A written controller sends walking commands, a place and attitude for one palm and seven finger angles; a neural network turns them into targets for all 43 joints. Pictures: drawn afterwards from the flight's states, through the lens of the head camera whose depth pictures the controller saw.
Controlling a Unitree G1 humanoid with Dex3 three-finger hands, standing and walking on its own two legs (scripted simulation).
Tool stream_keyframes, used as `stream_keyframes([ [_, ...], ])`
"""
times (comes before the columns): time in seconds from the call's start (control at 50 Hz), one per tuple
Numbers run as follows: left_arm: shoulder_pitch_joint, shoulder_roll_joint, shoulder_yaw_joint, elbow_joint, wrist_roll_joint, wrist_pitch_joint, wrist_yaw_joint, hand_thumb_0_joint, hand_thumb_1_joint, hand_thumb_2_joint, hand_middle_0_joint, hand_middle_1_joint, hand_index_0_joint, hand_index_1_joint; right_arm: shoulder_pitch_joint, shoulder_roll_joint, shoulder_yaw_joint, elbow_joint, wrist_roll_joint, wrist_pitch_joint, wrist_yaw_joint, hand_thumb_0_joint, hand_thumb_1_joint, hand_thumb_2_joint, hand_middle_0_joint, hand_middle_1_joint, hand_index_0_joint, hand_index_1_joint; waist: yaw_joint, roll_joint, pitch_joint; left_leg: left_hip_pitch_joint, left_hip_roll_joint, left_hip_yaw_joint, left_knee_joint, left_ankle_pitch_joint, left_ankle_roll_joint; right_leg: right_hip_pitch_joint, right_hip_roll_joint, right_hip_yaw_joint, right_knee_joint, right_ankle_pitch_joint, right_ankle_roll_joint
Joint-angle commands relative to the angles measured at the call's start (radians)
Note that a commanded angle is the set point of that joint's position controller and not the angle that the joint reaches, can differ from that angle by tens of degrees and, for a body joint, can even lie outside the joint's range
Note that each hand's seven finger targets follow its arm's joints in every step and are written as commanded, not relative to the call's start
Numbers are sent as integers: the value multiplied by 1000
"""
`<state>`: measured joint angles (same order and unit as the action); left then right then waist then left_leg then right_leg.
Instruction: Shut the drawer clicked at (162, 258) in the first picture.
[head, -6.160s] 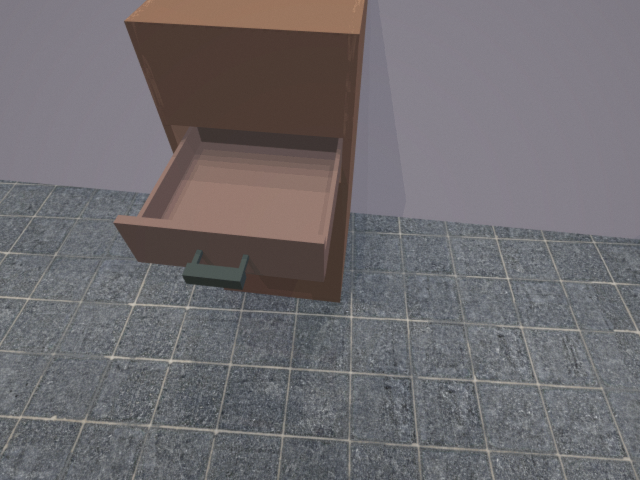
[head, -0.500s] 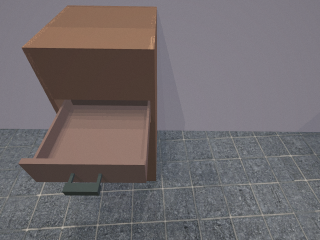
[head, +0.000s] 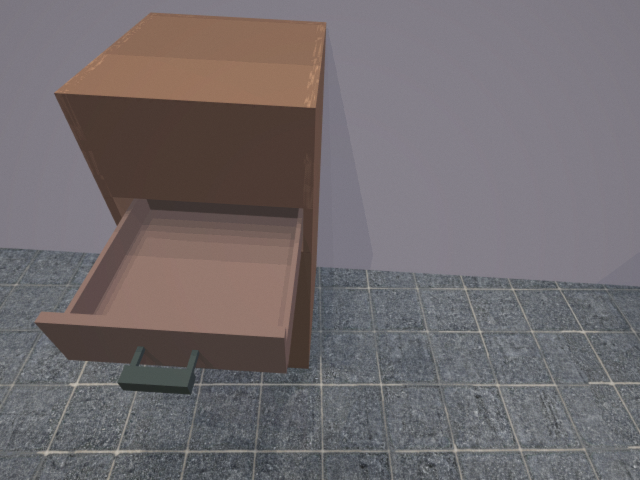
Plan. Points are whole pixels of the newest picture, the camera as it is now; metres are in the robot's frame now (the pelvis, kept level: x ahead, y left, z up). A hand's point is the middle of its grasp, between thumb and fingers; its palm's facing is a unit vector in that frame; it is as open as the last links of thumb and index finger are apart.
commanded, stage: come to a stop and stand still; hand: left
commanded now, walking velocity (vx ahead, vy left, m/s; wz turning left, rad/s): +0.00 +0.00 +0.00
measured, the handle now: (162, 366) +0.31 +0.27 -0.12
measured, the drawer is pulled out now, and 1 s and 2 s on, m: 0.30 0.30 0.30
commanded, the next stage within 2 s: look again from close up in 0.10 s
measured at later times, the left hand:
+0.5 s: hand out of the picture +0.02 +0.19 -0.18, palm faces +0.04 -0.98 -0.22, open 7.4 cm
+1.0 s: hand (168, 422) +0.20 +0.20 -0.03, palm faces +0.23 -0.97 -0.07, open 6.9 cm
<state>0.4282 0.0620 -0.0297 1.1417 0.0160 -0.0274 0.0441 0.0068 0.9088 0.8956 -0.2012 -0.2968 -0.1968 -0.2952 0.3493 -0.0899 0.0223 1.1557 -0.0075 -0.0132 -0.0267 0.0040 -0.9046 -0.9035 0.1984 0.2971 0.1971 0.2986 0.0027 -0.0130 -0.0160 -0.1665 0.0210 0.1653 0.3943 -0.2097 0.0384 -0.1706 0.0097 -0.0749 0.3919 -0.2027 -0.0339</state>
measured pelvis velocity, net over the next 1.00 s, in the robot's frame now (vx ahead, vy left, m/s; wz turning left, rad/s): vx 0.02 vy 0.01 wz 0.10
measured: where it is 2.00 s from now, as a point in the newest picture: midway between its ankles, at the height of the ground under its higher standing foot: outside the picture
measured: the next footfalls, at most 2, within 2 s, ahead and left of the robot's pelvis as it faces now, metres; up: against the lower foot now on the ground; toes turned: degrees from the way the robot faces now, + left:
none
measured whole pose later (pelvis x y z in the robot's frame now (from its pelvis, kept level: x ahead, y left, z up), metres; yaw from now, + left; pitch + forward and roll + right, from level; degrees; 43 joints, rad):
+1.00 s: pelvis +0.02 +0.01 -0.02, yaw +5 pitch +6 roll +1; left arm 0.45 0.17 0.08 0.12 -0.17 -0.20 -0.02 0.03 0.94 0.90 -0.27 -0.38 -0.27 -0.38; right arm 0.29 -0.25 -0.04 0.77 0.00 -0.27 -0.02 0.02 -0.91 -0.90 0.20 0.30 0.20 0.30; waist -0.05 0.01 -0.10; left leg -0.42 -0.03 0.09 0.67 -0.34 0.06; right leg -0.41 -0.04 -0.07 0.70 -0.38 0.00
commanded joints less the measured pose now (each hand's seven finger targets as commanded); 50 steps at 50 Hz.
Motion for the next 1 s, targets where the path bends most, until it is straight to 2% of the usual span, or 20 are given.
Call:
stream_keyframes([
  [0.0,92,75,10,-20,-2,-14,6,0,900,900,-200,-300,-200,-300,87,-76,-12,-10,4,-9,-4,0,-900,-900,200,300,200,300,-6,-2,124,-21,105,-138,-95,-25,2,-98,-113,136,-98,27,-11],
  [0.16,93,76,12,-25,-1,-13,6,0,900,900,-200,-300,-200,-300,91,-73,-12,-10,2,-8,-3,0,-900,-900,200,300,200,300,-3,-8,145,-33,104,-141,-96,-32,2,-105,-110,137,-98,15,-11],
  [0.18,65,149,11,-11,16,-19,36,0,900,900,-200,-300,-200,-300,-45,-134,-18,-99,-1,-15,9,0,-900,-900,200,300,200,300,27,19,291,-214,101,-97,106,-57,-44,-159,-164,160,-75,219,30],
  [0.2,35,181,21,-63,5,-24,25,0,900,900,-200,-300,-200,-300,16,-78,-21,-119,-5,4,12,0,-900,-900,200,300,200,300,-34,51,156,-115,57,-142,116,-145,-37,-189,-196,226,-121,-154,-30],
  [0.24,-41,182,31,-100,1,-28,13,0,900,900,-200,-300,-200,-300,86,-88,-21,-114,-15,8,18,0,-900,-900,200,300,200,300,-61,-11,70,-49,51,-130,135,-124,-18,-215,-184,197,-112,-317,-57],
  [0.32,-47,133,27,-104,-2,-13,3,0,900,900,-200,-300,-200,-300,86,-105,-18,-114,-16,-13,10,0,-900,-900,200,300,200,300,-31,84,112,-136,101,-201,-19,-120,13,-145,-106,110,11,-141,-40],
  [0.36,-31,127,26,-97,-2,-8,1,0,900,900,-200,-300,-200,-300,66,-124,-18,-122,-14,-18,8,0,-900,-900,200,300,200,300,-8,24,108,-172,112,-218,-50,-111,21,-74,-95,89,42,-63,-29],
  [0.74,-41,156,28,-87,-5,4,6,0,900,900,-200,-300,-200,-300,22,-157,-10,-55,-7,-23,-2,0,-900,-900,200,300,200,300,-4,14,80,20,110,-162,-37,243,15,-21,-119,88,24,131,-5],
  [0.76,-6,192,26,-50,6,-5,40,0,900,900,-200,-300,-200,-300,-58,-200,-23,-126,7,-22,2,0,-900,-900,200,300,200,300,14,-61,126,-67,147,-155,138,413,-11,-78,-156,122,21,359,14],
  [0.78,-733,419,162,-1602,-188,-200,22,0,900,900,-220,-322,-220,-322,-57,-364,-61,-483,52,-166,-32,0,-900,-900,200,300,200,300,-99,133,-376,195,32,-234,50,482,-49,-35,-44,42,109,317,2],
  [0.8,-285,340,126,-1363,-108,-148,50,0,900,900,-240,-343,-240,-343,-134,-279,-31,-424,36,-262,-55,0,-900,-900,200,300,200,300,-3,292,-393,300,91,-244,14,630,-64,-98,-29,42,203,59,-11],
  [0.82,-3,129,-5,-1217,-136,-15,78,0,900,900,-260,-365,-260,-365,-150,-238,-45,-411,48,-300,-45,0,-900,-900,200,300,200,300,-26,267,-222,177,85,-249,-24,594,-103,-232,-24,4,259,-105,4],
  [0.84,-7,43,-45,-1182,-160,6,58,0,900,900,-280,-387,-280,-387,-93,-244,-54,-378,47,-309,-36,0,-900,-900,200,300,200,300,-49,163,-92,104,70,-231,-4,506,-88,-280,-26,4,256,-120,14],
  [0.86,-60,98,7,-1208,-167,-26,44,0,900,900,-300,-408,-300,-408,-114,-272,-79,-433,35,-324,-30,0,-900,-900,200,300,200,300,-58,109,3,7,56,-243,45,385,-72,-307,-25,-8,217,-129,16],
  [0.88,-28,148,68,-1190,-163,-71,18,0,900,900,-320,-430,-320,-430,-118,-298,-93,-465,17,-331,-21,0,-900,-900,200,300,200,300,-61,27,-24,-58,38,-243,112,278,-66,-321,-16,-21,180,-93,10],
  [0.9,119,111,84,-1102,-179,-120,-26,0,900,900,-340,-452,-340,-452,-132,-292,-104,-500,12,-330,-14,0,-900,-900,200,300,200,300,-34,-85,-24,-134,29,-235,176,238,-63,-328,-9,-39,174,-36,6],
  [0.92,261,104,103,-1055,-189,-174,-77,0,900,900,-360,-473,-360,-473,-145,-293,-112,-540,16,-330,1,0,-900,-900,200,300,200,300,1,-95,-86,-168,14,-217,231,265,-64,-315,-7,-35,209,16,0],
  [0.94,286,66,83,-1019,-197,-240,-132,0,900,900,-380,-495,-380,-495,-154,-286,-113,-569,15,-321,13,0,-900,-900,200,300,200,300,3,-205,-91,-244,7,-209,284,234,-65,-362,2,-52,281,27,4],
  [0.96,303,47,87,-1008,-215,-316,-191,0,900,900,-400,-517,-400,-517,-188,-285,-124,-600,15,-315,20,0,-900,-900,200,300,200,300,15,-256,-87,-335,2,-191,336,167,-59,-410,5,-53,348,15,4],
  [0.98,308,74,118,-1012,-231,-394,-251,0,900,900,-420,-538,-420,-538,-215,-286,-131,-630,16,-315,29,0,-900,-900,200,300,200,300,29,-231,-100,-413,-12,-176,384,93,-58,-446,1,-41,401,-7,-2],
])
